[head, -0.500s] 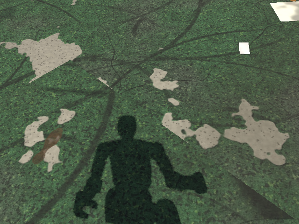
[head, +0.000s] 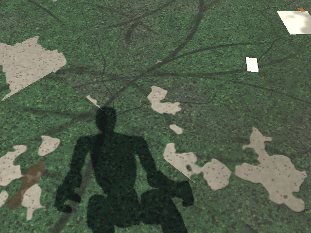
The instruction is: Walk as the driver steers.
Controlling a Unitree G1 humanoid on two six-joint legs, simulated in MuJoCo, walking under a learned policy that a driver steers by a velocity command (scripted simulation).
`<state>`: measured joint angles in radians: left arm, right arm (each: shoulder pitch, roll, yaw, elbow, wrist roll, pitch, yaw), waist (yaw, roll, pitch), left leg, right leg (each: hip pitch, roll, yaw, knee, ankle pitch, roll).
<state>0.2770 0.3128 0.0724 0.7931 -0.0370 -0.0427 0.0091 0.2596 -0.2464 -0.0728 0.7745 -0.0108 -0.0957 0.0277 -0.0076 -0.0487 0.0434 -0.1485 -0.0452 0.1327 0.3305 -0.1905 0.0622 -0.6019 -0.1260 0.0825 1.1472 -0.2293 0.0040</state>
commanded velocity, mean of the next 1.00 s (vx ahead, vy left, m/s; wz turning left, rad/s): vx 0.50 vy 0.00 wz -0.41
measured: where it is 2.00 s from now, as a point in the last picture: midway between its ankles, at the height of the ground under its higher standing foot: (216, 122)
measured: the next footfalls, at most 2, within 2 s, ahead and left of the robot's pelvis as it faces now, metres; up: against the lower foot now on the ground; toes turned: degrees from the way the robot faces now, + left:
right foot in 0.32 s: +0.34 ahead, -0.15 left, +0.00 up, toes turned -13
left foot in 0.80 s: +0.67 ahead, -0.04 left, +0.00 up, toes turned -27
